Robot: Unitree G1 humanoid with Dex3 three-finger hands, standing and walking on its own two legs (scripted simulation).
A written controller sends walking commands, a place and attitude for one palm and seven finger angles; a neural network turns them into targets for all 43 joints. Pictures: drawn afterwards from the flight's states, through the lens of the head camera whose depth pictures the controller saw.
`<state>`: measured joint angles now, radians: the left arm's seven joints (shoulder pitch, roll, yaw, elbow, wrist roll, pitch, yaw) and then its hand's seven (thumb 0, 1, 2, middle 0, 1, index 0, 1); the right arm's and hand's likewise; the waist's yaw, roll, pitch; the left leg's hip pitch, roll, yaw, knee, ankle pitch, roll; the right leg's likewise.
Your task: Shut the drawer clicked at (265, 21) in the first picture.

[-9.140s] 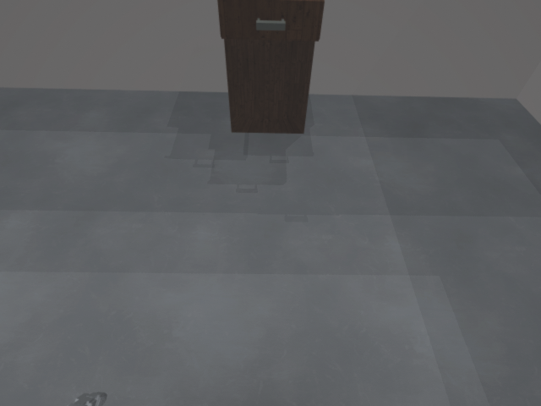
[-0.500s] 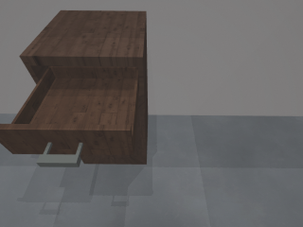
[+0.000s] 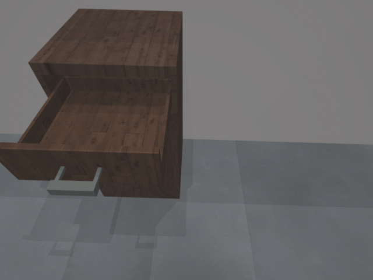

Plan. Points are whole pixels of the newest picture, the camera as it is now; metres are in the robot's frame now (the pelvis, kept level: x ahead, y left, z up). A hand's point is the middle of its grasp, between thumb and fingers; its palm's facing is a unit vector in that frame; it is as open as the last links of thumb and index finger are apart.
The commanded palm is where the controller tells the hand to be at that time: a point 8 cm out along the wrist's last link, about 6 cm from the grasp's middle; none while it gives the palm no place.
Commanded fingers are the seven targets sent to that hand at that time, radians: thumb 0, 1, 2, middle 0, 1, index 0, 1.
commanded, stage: look again from close up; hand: left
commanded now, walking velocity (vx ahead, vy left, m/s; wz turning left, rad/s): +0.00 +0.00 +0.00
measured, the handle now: (77, 179) +0.33 +0.30 -0.01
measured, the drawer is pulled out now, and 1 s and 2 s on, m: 0.30 0.30 0.30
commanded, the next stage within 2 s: shuffle to correct the standing spot in 0.50 s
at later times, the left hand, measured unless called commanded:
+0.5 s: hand out of the picture +0.01 +0.19 -0.17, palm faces +0.04 -0.97 -0.23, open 7.4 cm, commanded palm none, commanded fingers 0.00 0.90 0.90 -0.20 -0.30 -0.20 -0.30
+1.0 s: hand out of the picture +0.00 +0.21 -0.19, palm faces +0.08 -0.98 -0.18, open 7.4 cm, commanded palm none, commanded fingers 0.00 0.90 0.90 -0.20 -0.30 -0.20 -0.30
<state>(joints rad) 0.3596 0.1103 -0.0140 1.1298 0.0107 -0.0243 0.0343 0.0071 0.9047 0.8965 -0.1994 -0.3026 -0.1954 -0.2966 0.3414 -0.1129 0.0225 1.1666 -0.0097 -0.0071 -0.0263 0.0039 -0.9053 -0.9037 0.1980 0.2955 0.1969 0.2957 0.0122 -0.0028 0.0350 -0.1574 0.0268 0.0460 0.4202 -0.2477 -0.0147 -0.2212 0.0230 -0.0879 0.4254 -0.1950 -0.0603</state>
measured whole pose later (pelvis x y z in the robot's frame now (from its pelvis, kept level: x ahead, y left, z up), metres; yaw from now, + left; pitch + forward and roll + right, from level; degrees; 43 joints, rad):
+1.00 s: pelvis +0.03 +0.04 -0.01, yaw +1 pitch +0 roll +1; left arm 0.33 0.15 0.03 1.08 0.03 0.01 0.02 0.01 0.90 0.90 -0.20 -0.30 -0.20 -0.30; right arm 0.36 -0.15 0.01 1.09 -0.02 -0.01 -0.02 0.00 -0.91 -0.90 0.20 0.30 0.20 0.30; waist 0.02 -0.03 0.03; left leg -0.17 -0.04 0.07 0.51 -0.34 0.05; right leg -0.27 -0.05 -0.07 0.60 -0.35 -0.04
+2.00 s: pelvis +0.05 +0.05 -0.01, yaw +1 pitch -1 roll +0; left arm 0.27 0.17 -0.02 1.03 0.01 -0.01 0.03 0.01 0.91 0.90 -0.20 -0.30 -0.20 -0.30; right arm 0.31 -0.16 0.02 1.07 -0.02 0.00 -0.02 0.01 -0.91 -0.90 0.20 0.30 0.20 0.30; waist -0.01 0.01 0.01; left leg -0.19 0.02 0.09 0.49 -0.28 0.01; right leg -0.21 0.02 -0.06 0.51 -0.28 -0.05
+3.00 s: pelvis +0.04 +0.06 -0.04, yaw +3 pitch +8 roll +1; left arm 0.53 0.09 0.02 0.11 -0.19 -0.32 -0.05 0.02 0.94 0.90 -0.33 -0.45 -0.24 -0.42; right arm 0.22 -0.26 -0.05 0.64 0.01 -0.30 -0.01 0.02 -0.91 -0.90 0.20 0.30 0.20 0.30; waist -0.01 0.00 -0.12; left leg -0.55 0.00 0.08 0.82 -0.41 0.03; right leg -0.57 -0.03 -0.07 0.84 -0.41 -0.03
